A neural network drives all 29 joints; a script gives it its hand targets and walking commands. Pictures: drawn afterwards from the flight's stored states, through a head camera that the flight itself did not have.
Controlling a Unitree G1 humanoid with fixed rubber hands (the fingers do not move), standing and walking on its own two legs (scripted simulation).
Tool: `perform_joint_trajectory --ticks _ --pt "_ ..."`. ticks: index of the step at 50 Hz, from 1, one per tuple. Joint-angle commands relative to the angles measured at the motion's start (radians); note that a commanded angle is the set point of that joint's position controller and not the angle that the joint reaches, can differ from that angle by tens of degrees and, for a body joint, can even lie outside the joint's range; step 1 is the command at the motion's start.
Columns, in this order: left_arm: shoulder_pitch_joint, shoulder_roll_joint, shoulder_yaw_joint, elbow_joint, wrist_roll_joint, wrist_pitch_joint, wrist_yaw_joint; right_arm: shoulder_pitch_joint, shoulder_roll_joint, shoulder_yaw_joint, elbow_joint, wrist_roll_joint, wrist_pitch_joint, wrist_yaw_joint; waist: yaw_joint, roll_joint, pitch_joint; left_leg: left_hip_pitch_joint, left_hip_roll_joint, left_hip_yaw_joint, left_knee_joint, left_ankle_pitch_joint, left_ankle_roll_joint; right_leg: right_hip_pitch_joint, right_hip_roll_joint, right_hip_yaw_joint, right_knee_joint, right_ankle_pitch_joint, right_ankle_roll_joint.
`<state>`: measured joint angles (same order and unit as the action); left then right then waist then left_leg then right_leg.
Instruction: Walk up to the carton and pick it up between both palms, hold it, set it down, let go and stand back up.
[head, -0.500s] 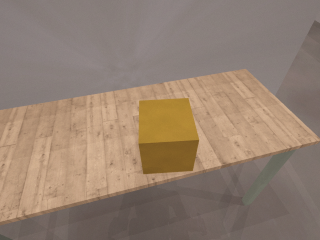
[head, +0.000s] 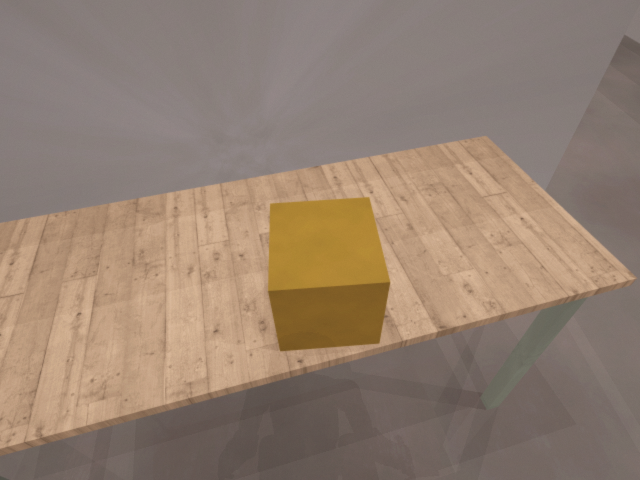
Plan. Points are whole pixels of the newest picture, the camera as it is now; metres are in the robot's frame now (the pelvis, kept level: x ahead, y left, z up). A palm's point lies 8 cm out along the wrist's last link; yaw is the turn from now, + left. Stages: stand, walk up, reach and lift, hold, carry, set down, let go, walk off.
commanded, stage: stand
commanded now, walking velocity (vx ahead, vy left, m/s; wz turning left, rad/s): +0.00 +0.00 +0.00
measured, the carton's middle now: (324, 273) +0.43 +0.02 -0.02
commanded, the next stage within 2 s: none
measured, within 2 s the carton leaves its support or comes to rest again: neither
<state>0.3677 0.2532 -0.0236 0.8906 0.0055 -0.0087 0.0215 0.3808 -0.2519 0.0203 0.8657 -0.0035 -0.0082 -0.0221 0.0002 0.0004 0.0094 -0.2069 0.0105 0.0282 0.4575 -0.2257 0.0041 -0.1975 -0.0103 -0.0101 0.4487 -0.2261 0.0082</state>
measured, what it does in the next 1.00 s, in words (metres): stands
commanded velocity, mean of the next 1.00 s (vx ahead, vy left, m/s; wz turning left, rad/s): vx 0.00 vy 0.00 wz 0.00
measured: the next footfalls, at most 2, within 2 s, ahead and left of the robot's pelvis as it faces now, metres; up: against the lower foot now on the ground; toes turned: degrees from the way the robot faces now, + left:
none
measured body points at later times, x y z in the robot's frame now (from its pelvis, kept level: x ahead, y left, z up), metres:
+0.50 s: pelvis +0.00 -0.01 +0.00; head +0.00 +0.00 +0.45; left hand +0.01 +0.25 -0.14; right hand +0.01 -0.26 -0.14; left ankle +0.01 +0.12 -0.74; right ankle +0.01 -0.12 -0.74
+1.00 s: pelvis +0.01 -0.01 +0.00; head +0.01 -0.01 +0.45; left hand +0.01 +0.24 -0.15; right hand +0.01 -0.25 -0.15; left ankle +0.01 +0.12 -0.74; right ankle +0.01 -0.12 -0.74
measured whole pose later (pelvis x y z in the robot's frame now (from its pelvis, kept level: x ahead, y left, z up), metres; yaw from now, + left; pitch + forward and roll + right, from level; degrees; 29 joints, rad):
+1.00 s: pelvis +0.01 -0.01 +0.00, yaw +0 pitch -1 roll +0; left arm 0.36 0.21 -0.01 0.98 0.00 -0.01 0.03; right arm 0.37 -0.21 0.02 0.98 0.00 -0.01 -0.04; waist 0.00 0.00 0.02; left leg -0.18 0.02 0.03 0.43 -0.23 -0.01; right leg -0.18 0.00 0.00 0.42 -0.22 0.00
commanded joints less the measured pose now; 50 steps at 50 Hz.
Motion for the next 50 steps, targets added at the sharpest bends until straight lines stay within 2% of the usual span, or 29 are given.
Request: perform_joint_trajectory --ticks 1,50 --pt "0.047 0.117 0.032 -0.035 0.0 -0.015 0.007 0.048 -0.116 -0.033 -0.031 0.0 -0.014 -0.008 0.0 0.003 0.057 -0.03 0.086 -0.103 -0.095 0.008 0.014 -0.038 -0.084 0.093 -0.087 0.023 -0.022" --pt "0.052 0.068 0.033 0.062 -0.004 -0.011 0.02 0.059 -0.07 -0.026 0.087 0.001 -0.01 -0.023 0.0 0.003 0.066 0.004 0.095 -0.088 -0.104 0.061 0.006 -0.023 -0.083 0.095 -0.106 0.07 -0.019"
